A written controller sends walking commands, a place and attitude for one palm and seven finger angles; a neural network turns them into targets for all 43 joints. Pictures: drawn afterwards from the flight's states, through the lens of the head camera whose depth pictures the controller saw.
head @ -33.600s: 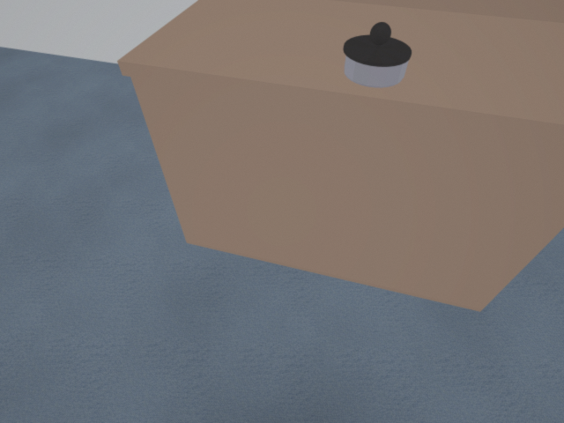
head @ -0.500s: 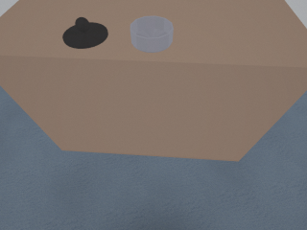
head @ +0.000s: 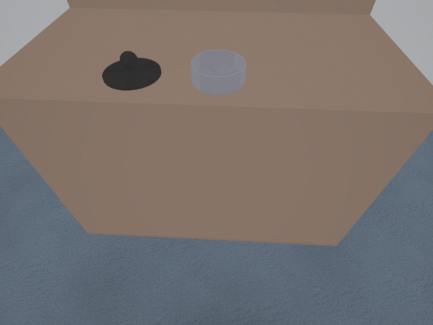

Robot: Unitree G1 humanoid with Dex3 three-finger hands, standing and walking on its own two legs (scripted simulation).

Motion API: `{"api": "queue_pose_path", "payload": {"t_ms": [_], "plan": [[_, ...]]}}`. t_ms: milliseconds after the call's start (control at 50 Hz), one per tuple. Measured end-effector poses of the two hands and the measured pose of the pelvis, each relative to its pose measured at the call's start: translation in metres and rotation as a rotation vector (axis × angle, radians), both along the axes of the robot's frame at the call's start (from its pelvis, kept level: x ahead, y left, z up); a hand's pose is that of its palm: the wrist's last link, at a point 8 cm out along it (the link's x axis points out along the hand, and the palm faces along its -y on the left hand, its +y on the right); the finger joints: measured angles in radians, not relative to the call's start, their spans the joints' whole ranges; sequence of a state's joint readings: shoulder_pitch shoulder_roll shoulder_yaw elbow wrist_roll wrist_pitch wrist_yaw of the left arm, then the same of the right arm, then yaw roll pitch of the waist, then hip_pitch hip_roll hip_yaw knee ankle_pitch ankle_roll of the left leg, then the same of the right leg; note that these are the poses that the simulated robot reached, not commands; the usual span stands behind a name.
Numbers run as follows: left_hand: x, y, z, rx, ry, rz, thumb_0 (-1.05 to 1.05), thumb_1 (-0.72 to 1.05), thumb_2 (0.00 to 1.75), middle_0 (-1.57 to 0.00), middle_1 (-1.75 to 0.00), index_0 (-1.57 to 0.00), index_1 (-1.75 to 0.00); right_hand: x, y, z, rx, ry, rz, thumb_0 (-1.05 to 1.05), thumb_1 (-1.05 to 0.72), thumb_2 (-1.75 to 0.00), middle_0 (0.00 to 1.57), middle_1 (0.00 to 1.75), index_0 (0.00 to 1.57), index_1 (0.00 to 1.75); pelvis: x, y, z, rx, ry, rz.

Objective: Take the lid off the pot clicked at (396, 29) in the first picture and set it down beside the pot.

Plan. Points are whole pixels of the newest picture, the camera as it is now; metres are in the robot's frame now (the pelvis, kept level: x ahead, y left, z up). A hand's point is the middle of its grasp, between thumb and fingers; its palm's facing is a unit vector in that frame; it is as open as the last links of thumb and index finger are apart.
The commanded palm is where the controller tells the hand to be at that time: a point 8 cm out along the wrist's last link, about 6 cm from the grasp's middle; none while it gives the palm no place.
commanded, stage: stop stepping back and stand still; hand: left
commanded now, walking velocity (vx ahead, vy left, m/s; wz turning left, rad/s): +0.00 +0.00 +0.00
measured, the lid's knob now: (129, 60) +0.73 +0.27 +0.12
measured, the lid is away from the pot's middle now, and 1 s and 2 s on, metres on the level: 0.24 0.24 0.24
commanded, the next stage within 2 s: let the arm hang, fingers relaxed in 0.32 s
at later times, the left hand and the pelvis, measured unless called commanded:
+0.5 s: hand out of the picture -0.02 +0.16 -0.18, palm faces +0.03 -0.98 -0.17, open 7.3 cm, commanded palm none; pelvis -0.01 +0.01 +0.00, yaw +0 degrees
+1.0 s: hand out of the picture -0.01 +0.17 -0.18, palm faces +0.03 -0.98 -0.19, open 7.3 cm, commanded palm none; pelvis -0.01 +0.00 +0.00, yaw +0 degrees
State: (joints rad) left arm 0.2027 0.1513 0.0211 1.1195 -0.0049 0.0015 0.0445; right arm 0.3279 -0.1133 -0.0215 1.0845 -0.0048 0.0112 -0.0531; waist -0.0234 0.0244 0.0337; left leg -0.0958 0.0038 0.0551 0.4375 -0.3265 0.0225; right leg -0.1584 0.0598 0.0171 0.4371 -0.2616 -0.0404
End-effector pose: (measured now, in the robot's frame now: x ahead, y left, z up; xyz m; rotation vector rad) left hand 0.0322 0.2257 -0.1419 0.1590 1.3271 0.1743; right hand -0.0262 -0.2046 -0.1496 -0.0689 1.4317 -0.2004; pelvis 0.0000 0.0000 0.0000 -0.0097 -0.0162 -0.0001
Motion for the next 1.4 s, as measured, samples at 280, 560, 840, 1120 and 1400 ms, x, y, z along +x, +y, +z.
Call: {"api": "queue_pose_path", "payload": {"t_ms": [280, 560, 840, 1120, 1400], "plan": [[-0.045, -0.004, -0.004, -0.026, 0.109, 0.014, 0.0, 0.93, 0.9, -0.2, -0.3, -0.2, -0.3, -0.027, 0.007, 0.002, 0.0, 0.054, -0.016, 0.0, -0.9, -0.9, 0.2, 0.3, 0.2, 0.3, -0.008, 0.005, 0.001, 0.001, 0.0, -0.007], [-0.061, -0.013, -0.006, -0.045, 0.14, 0.023, 0.01, 0.93, 0.9, -0.2, -0.3, -0.2, -0.3, -0.025, 0.01, 0.001, 0.006, 0.043, -0.01, 0.0, -0.9, -0.9, 0.2, 0.3, 0.2, 0.3, -0.012, 0.006, 0.0, 0.003, 0.004, -0.006], [-0.055, -0.012, -0.005, -0.031, 0.123, 0.024, 0.01, 0.93, 0.9, -0.2, -0.3, -0.2, -0.3, -0.019, 0.008, 0.0, 0.01, 0.033, -0.011, 0.0, -0.9, -0.9, 0.2, 0.3, 0.2, 0.3, -0.011, 0.003, 0.0, 0.003, 0.007, -0.006], [-0.049, -0.012, -0.004, -0.021, 0.112, 0.022, 0.01, 0.93, 0.9, -0.2, -0.3, -0.2, -0.3, -0.019, 0.002, 0.001, 0.005, 0.041, -0.012, 0.0, -0.9, -0.9, 0.2, 0.3, 0.2, 0.3, -0.009, -0.001, 0.0, 0.003, 0.008, -0.003], [-0.049, -0.013, -0.004, -0.025, 0.113, 0.025, 0.01, 0.93, 0.9, -0.2, -0.3, -0.2, -0.3, -0.018, 0.001, 0.002, 0.002, 0.046, -0.006, 0.0, -0.9, -0.9, 0.2, 0.3, 0.2, 0.3, -0.009, -0.001, 0.001, 0.001, 0.008, -0.001]]}}
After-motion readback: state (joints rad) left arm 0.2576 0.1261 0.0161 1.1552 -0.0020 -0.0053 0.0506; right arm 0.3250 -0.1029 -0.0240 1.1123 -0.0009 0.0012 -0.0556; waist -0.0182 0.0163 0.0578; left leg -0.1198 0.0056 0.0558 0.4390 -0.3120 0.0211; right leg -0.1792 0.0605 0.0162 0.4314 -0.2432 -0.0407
